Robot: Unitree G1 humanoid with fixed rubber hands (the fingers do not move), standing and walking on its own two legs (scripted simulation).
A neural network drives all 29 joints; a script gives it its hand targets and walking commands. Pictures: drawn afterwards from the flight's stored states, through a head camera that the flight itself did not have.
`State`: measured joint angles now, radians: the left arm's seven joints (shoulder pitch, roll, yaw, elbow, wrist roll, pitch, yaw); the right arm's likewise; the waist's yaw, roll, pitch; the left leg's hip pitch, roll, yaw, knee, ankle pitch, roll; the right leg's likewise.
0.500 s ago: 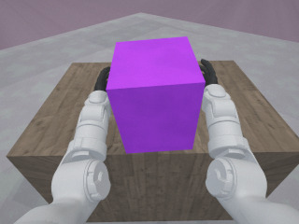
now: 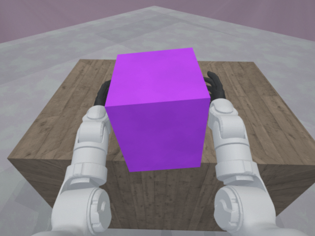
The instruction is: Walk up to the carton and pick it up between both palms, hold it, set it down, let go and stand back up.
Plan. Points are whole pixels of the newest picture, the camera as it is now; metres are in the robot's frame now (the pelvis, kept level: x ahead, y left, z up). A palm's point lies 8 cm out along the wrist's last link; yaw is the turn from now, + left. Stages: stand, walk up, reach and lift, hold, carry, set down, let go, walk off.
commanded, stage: reach and lift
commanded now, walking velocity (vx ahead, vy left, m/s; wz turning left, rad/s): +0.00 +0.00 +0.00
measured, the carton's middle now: (159, 112) +0.42 +0.00 +0.14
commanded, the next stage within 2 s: hold in 1.22 s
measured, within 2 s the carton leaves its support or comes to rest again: neither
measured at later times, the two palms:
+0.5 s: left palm (96, 115) +0.36 +0.15 +0.18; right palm (220, 109) +0.36 -0.14 +0.20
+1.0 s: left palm (99, 121) +0.36 +0.14 +0.17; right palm (221, 110) +0.36 -0.15 +0.19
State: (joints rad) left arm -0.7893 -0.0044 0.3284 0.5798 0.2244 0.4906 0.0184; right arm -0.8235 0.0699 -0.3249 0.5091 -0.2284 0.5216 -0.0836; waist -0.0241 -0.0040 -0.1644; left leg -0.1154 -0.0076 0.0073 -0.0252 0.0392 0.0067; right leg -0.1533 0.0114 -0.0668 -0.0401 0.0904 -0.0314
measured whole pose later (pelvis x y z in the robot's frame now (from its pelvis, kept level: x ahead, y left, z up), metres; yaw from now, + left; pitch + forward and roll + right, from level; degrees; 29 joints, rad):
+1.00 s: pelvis -0.01 -0.01 +0.00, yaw +0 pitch +3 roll +1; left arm -0.62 0.00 0.20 0.31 0.10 0.66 0.10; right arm -0.69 0.03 -0.17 0.31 -0.10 0.66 -0.13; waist 0.00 0.00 -0.15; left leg -0.12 0.00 0.01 0.09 -0.02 0.01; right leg -0.18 0.02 -0.06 0.13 0.01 -0.04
